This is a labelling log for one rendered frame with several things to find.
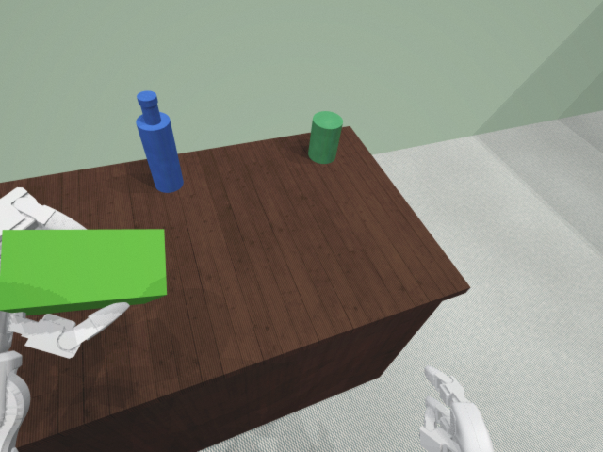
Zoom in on robot right hand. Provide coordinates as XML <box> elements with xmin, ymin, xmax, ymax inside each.
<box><xmin>420</xmin><ymin>365</ymin><xmax>494</xmax><ymax>452</ymax></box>

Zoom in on left robot forearm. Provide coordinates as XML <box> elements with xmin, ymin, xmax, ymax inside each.
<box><xmin>0</xmin><ymin>350</ymin><xmax>30</xmax><ymax>452</ymax></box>

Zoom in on sponge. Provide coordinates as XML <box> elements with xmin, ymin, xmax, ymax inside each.
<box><xmin>0</xmin><ymin>229</ymin><xmax>167</xmax><ymax>315</ymax></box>

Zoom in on robot left hand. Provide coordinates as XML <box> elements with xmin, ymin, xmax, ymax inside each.
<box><xmin>0</xmin><ymin>187</ymin><xmax>130</xmax><ymax>359</ymax></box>

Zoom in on table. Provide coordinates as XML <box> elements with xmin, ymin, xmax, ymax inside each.
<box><xmin>0</xmin><ymin>126</ymin><xmax>470</xmax><ymax>452</ymax></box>

